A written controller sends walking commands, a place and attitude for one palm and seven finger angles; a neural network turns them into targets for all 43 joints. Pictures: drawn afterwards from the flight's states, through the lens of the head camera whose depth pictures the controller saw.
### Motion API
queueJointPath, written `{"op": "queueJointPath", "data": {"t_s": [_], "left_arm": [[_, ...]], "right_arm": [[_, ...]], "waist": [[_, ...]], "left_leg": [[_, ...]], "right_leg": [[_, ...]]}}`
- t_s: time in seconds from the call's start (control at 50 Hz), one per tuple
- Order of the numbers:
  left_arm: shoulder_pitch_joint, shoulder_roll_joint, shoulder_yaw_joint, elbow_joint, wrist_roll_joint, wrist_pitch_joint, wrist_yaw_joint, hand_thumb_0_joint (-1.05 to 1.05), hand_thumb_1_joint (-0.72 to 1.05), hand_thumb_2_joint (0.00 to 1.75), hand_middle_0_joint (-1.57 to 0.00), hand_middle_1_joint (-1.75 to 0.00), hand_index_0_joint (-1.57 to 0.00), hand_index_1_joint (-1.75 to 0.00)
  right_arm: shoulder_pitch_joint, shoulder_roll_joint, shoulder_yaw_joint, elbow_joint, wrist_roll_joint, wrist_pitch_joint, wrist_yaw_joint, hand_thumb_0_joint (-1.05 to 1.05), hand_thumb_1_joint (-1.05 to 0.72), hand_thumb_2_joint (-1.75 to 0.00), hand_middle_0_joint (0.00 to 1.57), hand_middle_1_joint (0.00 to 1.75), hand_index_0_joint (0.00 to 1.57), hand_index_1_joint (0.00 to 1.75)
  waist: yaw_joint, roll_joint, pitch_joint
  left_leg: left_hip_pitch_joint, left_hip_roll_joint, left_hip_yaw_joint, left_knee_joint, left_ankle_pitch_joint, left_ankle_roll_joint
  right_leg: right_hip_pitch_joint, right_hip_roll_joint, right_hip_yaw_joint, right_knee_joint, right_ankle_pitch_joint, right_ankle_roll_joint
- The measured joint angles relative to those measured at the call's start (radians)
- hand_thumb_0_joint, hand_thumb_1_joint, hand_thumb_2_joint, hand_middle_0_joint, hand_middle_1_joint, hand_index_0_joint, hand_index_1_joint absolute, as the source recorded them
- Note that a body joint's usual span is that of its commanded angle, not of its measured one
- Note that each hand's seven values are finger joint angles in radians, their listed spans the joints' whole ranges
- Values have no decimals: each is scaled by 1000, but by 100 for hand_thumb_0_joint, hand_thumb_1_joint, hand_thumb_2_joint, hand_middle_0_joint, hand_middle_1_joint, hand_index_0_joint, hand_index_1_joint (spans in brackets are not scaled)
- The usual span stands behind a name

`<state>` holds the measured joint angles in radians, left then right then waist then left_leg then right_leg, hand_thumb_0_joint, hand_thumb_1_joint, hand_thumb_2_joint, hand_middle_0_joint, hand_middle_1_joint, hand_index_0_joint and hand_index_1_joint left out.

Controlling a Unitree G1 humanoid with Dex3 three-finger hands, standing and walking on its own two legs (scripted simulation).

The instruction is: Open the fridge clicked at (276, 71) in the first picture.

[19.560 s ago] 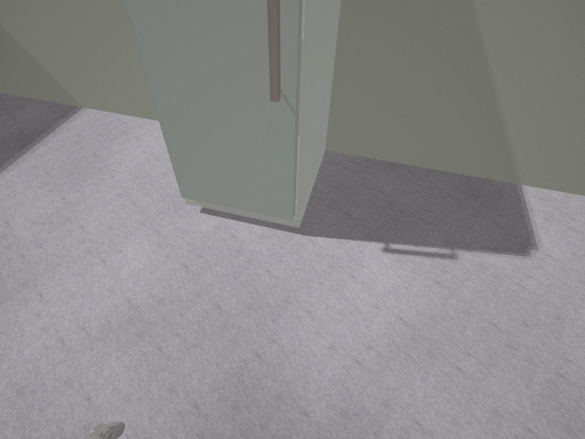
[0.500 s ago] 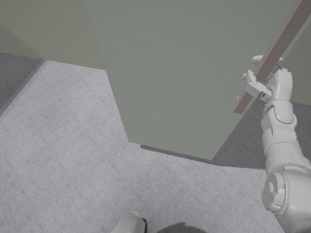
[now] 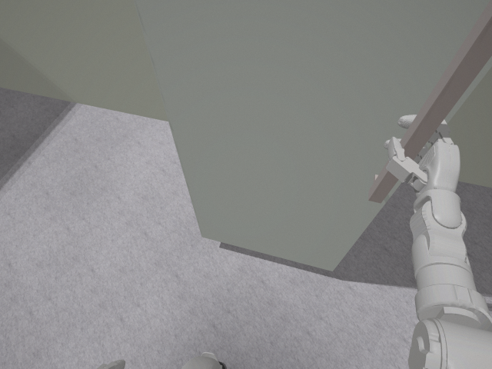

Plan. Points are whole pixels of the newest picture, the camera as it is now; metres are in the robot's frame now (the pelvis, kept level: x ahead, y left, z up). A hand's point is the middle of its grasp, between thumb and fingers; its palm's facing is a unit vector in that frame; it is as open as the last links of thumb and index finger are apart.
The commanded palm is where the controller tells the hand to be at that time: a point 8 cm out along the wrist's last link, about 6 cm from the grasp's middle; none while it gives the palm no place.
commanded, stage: pull the door a little, standing still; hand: right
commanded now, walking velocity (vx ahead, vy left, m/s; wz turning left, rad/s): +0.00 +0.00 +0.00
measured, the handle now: (427, 110) +0.50 -0.19 +0.16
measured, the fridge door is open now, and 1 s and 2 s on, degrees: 0 17 48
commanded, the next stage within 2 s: walk backward, drawing the door open in 0.52 s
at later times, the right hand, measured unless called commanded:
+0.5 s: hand (395, 168) +0.43 -0.16 +0.10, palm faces +0.08 +1.00 +0.01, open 6.2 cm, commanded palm +0.36 -0.21 +0.10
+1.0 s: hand (376, 227) +0.32 -0.12 +0.10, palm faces +0.06 +0.99 -0.13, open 6.5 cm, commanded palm +0.29 -0.17 +0.10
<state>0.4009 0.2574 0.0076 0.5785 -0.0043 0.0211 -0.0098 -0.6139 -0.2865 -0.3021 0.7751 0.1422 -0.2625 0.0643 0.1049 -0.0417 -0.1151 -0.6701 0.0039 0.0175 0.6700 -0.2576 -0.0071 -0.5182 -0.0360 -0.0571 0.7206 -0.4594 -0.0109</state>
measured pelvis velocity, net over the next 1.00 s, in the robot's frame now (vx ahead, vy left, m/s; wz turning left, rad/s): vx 0.05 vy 0.00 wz -0.11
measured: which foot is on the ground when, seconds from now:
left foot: down 0.00-1.00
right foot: down 0.00-0.94, up 0.96-1.00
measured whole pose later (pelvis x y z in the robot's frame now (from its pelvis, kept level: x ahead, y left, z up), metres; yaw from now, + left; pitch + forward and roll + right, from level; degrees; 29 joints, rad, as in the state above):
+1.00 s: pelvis +0.05 +0.00 +0.03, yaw -6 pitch +2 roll -1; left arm 0.15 0.18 -0.04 0.50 0.02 0.03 0.07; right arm 0.08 -0.09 0.09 -0.02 0.02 -0.07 -0.06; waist 0.02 -0.04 0.04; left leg -0.26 0.05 0.11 0.47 -0.24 0.04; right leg -0.32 0.06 0.01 0.86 -0.38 0.03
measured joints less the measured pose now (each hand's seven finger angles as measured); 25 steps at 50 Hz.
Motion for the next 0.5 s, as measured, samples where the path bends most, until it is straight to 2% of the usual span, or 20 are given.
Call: {"op": "queueJointPath", "data": {"t_s": [0.1,0.2,0.3,0.4,0.5], "left_arm": [[-13,-7,1,0,0,2,2,1,91,90,-20,-30,-21,-30],[-33,-14,-1,18,7,5,7,1,91,90,-20,-30,-21,-30],[-43,-23,1,14,10,-3,0,1,91,90,-20,-30,-21,-30],[-36,-27,-1,-3,7,-10,-9,1,91,90,-20,-30,-21,-30],[-29,-33,1,-12,2,-13,-15,1,91,90,-20,-30,-21,-30]], "right_arm": [[41,27,21,-67,-6,18,0,1,-71,-74,31,140,31,140],[13,49,49,-51,-22,18,1,1,-68,-75,35,139,34,139],[36,59,58,-79,-16,39,-15,2,-68,-76,33,139,34,139],[105,69,62,-157,-1,59,-28,2,-70,-75,31,139,32,139],[241,96,85,-315,8,77,-34,2,-70,-73,29,139,28,138]], "waist": [[-14,-2,-1],[-34,2,4],[-36,2,-8],[-36,-2,-17],[-44,-4,-23]], "left_leg": [[28,2,4,-18,-8,-4],[43,11,21,-17,-18,-6],[45,15,17,-27,-12,-4],[60,13,0,-44,-12,-10],[84,10,-13,-58,-10,-7]], "right_leg": [[25,2,6,-19,0,-1],[31,9,25,-17,-5,-2],[32,14,22,-22,10,-1],[53,17,8,-42,17,-6],[83,18,-3,-60,26,-6]]}}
